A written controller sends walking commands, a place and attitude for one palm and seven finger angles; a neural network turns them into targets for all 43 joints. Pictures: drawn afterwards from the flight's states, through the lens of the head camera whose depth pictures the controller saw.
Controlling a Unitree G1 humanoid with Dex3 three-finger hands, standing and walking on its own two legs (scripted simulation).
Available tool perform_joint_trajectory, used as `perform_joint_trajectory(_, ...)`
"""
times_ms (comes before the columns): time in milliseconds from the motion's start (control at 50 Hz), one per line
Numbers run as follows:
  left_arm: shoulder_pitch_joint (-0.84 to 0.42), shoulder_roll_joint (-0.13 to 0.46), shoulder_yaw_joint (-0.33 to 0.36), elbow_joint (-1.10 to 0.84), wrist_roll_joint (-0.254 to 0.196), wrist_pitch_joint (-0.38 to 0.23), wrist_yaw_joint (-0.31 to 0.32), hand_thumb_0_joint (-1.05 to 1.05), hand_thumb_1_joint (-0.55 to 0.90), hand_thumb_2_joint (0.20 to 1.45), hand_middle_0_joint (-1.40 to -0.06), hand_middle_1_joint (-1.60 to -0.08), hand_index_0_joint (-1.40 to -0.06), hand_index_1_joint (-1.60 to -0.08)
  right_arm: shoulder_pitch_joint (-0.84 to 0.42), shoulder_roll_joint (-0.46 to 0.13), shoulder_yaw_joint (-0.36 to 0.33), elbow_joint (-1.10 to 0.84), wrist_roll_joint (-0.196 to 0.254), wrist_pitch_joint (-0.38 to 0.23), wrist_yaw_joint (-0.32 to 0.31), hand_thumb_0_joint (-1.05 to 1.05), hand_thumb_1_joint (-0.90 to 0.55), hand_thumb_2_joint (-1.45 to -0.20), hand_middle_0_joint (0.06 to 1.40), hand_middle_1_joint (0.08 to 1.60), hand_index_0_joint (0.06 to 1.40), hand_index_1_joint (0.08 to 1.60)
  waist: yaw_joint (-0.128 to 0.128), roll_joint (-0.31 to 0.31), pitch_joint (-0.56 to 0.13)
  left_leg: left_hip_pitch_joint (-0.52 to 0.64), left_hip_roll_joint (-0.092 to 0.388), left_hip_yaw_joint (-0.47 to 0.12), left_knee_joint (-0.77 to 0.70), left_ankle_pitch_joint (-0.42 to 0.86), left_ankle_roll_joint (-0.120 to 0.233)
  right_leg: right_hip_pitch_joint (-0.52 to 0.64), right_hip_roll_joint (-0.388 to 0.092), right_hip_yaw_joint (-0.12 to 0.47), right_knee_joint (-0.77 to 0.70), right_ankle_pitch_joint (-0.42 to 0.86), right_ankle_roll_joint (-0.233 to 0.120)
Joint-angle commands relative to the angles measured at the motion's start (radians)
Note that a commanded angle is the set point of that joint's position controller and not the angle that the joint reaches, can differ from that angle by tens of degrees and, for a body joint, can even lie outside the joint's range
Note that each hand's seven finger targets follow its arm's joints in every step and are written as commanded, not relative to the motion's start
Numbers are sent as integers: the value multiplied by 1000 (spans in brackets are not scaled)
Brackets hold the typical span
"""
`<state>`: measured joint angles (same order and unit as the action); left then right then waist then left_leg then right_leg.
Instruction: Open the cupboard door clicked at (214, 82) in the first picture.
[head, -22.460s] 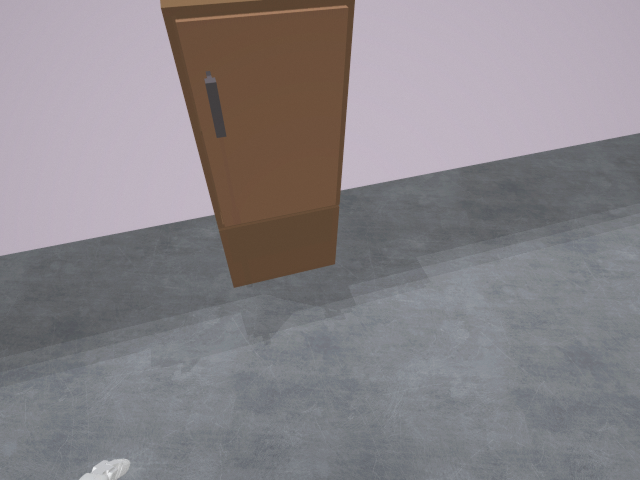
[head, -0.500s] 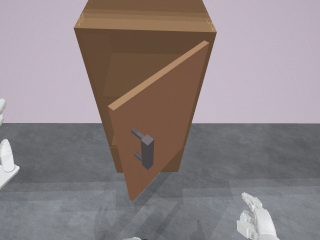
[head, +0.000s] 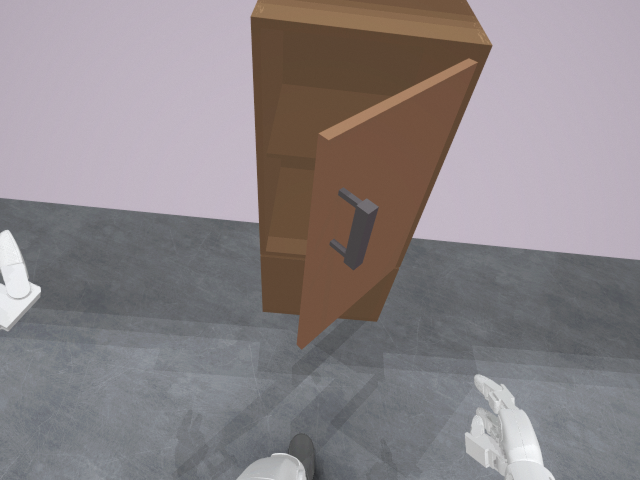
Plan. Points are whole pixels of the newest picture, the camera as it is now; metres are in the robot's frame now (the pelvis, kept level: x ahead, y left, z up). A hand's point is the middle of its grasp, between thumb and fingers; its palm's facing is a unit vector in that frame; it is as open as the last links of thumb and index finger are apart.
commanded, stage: step back with the hand held close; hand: left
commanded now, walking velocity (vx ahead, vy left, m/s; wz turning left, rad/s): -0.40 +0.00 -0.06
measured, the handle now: (349, 229) +0.47 -0.01 +0.03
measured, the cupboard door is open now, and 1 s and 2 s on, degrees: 48 48 48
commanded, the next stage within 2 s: stop stepping back and stand still in 0.02 s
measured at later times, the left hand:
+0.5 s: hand out of the picture +0.07 +0.32 +0.21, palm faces +0.18 -0.90 -0.40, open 7.5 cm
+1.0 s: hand out of the picture +0.03 +0.39 +0.22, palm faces +0.31 -0.84 -0.45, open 7.5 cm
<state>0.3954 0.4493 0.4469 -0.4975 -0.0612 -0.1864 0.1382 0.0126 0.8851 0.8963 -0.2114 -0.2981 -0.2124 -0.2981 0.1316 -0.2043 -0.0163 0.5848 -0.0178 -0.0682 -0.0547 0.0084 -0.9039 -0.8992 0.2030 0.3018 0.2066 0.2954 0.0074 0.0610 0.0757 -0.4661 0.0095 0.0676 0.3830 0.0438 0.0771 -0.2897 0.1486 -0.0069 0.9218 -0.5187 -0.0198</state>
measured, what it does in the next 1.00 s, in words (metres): walks backwards: right foot, then left foot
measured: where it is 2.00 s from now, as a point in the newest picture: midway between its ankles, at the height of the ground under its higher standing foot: outside the picture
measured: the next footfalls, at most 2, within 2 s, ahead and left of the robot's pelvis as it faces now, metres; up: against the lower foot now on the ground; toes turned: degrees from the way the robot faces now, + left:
right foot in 0.12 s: -0.08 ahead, -0.10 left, +0.00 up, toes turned -5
left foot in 0.26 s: +0.00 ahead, +0.14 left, +0.00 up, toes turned -3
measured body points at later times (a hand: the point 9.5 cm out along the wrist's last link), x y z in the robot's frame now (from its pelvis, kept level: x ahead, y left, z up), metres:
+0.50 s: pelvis -0.16 +0.11 +0.04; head -0.13 +0.17 +0.49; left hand +0.05 +0.37 +0.23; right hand -0.04 -0.11 -0.03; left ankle -0.05 +0.15 -0.71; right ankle -0.16 -0.02 -0.62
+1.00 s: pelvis -0.22 +0.17 +0.01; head -0.18 +0.21 +0.45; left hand +0.00 +0.44 +0.24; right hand -0.08 -0.05 -0.08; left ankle -0.14 +0.32 -0.72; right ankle -0.20 +0.07 -0.67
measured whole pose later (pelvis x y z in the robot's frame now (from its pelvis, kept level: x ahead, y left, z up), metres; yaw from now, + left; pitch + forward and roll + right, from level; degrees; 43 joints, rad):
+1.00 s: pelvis -0.22 +0.17 +0.01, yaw -6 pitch -2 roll -2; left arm 0.47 0.49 0.51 -0.67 -0.04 -0.24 0.14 0.02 0.89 0.90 -0.21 -0.30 -0.21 -0.30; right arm 0.22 -0.09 0.03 0.61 -0.03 -0.14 -0.01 0.01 -0.90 -0.90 0.20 0.30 0.21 0.30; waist -0.02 -0.06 0.11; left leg -0.33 0.11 0.00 0.61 -0.24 -0.04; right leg -0.45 0.02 -0.07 0.97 -0.41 0.00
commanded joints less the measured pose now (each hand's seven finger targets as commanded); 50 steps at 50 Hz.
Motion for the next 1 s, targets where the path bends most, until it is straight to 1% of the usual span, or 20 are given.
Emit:
perform_joint_trajectory(0,99,165,110,-297,-20,-60,11,0,900,900,-200,-300,-200,-300,-74,-112,-57,-157,28,-55,33,0,-900,-900,200,300,200,300,47,165,-308,78,144,-60,-270,-520,-135,167,19,-142,-31,-65,-36)
perform_joint_trajectory(40,161,179,113,-338,-31,-52,11,0,900,900,-200,-300,-200,-300,-45,-96,-50,-149,38,-57,44,0,-900,-900,200,300,200,300,55,90,-372,247,58,60,-30,-348,-182,66,-51,-144,-339,-94,-73)
perform_joint_trajectory(60,171,208,132,-362,-30,-56,16,0,900,900,-200,-300,-200,-300,-40,-101,-59,-130,51,-53,48,0,-900,-900,200,300,200,300,63,-126,-343,345,-16,88,423,-352,-242,-159,-237,-3,-624,-87,-144)
perform_joint_trajectory(80,138,220,118,-393,-19,-71,13,0,900,900,-200,-300,-200,-300,-79,-127,-65,-116,57,-51,46,0,-900,-900,200,300,200,300,43,-390,-168,265,-21,-146,972,-478,-234,-475,-531,402,-791,-56,-260)
perform_joint_trajectory(120,-2,263,204,-425,-23,-76,16,0,900,900,-200,-300,-200,-300,-18,-105,-56,-62,13,-54,64,0,-900,-900,200,300,200,300,-39,-208,-76,27,-19,-275,1220,-557,-163,-507,-613,354,-781,35,-286)
perform_joint_trajectory(140,-69,200,144,-275,-17,-55,5,0,900,900,-200,-300,-200,-300,-14,-71,-12,-93,-5,-36,63,0,-900,-900,200,300,200,300,-60,-219,-64,89,97,-217,960,-478,-133,-414,-513,240,-735,31,-130)
perform_joint_trajectory(180,-170,179,108,-245,11,-39,9,0,900,900,-200,-300,-200,-300,-78,-121,-37,-105,30,-50,-5,0,-900,-900,200,300,200,300,-33,-135,72,173,80,-177,419,-426,-89,-308,-352,199,-555,159,-108)
perform_joint_trajectory(220,-193,160,83,-234,12,-45,8,0,900,900,-200,-300,-200,-300,-23,-153,-31,-83,14,-89,-30,0,-900,-900,200,300,200,300,-39,335,64,275,119,-241,-64,-404,-88,-247,-177,30,-186,12,-17)
perform_joint_trajectory(240,-283,132,33,-266,25,-72,12,0,900,900,-200,-300,-200,-300,20,-141,-21,-82,1,-113,-18,0,-900,-900,200,300,200,300,-40,580,47,242,280,-518,-187,-349,-75,-299,-107,-18,27,-124,18)
perform_joint_trajectory(320,-92,157,48,-379,17,-75,1,0,900,900,-200,-300,-200,-300,-8,-114,-40,-107,11,-147,33,0,-900,-900,200,300,200,300,-14,100,-173,322,259,-540,-261,-692,-195,-225,-78,75,182,95,17)
perform_joint_trajectory(540,309,228,164,-322,-8,14,32,0,900,900,-200,-300,-200,-300,-3,-51,-40,-122,-10,-52,-16,0,-900,-900,200,300,200,300,38,224,-184,17,51,48,-224,-388,-357,353,22,-292,-344,-47,-48)
perform_joint_trajectory(580,266,231,126,-244,-1,40,32,0,900,900,-200,-300,-200,-300,45,-65,-32,-70,50,-36,-17,0,-900,-900,200,300,200,300,22,-387,-211,96,-20,61,772,-548,-199,67,-307,-2,-541,90,-197)
perform_joint_trajectory(620,123,230,166,-212,2,27,21,0,900,900,-200,-300,-200,-300,23,-116,-57,-77,28,-29,-10,0,-900,-900,200,300,200,300,-40,-216,-116,-223,5,-192,1211,-596,17,-94,-549,334,-654,51,-304)
perform_joint_trajectory(640,-49,386,279,-311,-19,-5,27,0,900,900,-200,-300,-200,-300,-10,-117,-30,-118,7,-33,6,0,-900,-900,200,300,200,300,-58,-204,-50,-239,105,-229,1162,-523,-62,-141,-590,372,-675,11,-299)
perform_joint_trajectory(660,-66,407,311,-200,-5,-51,40,0,900,900,-200,-300,-200,-300,-42,-85,-11,-158,-9,-37,18,0,-900,-900,200,300,200,300,-58,-199,-24,-207,124,-118,992,-505,-82,-127,-548,328,-705,-89,-102)
perform_joint_trajectory(700,-83,136,64,-126,21,-30,21,0,900,900,-200,-300,-200,-300,-67,-135,-58,-104,10,-45,-3,0,-900,-900,200,300,200,300,-36,-274,46,-77,111,-72,728,-399,-78,-174,-429,304,-743,-314,-188)
perform_joint_trajectory(780,-185,128,-1,-324,23,-64,28,0,900,900,-200,-300,-200,-300,-35,-110,-17,-81,-1,-85,-44,0,-900,-900,200,300,200,300,-50,222,58,327,13,23,122,-492,-72,-277,-233,-77,-259,-146,-102)
perform_joint_trajectory(820,-199,183,45,-453,34,-113,38,0,900,900,-200,-300,-200,-300,-7,-135,-22,-104,-11,-122,-21,0,-900,-900,200,300,200,300,-48,567,33,324,387,-698,-200,-543,55,-427,-102,-52,254,-149,3)
perform_joint_trajectory(840,-220,254,122,-491,41,-143,32,0,900,900,-200,-300,-200,-300,-9,-118,-31,-98,-19,-138,-8,0,-900,-900,200,300,200,300,-24,316,20,222,422,-718,-247,-550,112,-379,-126,47,318,-35,9)
perform_joint_trajectory(980,225,143,177,-315,2,-96,14,0,900,900,-200,-300,-200,-300,19,-112,-57,-124,1,-96,33,0,-900,-900,200,300,200,300,-10,281,-125,29,248,-144,-123,-584,16,69,-132,-100,-155,120,22)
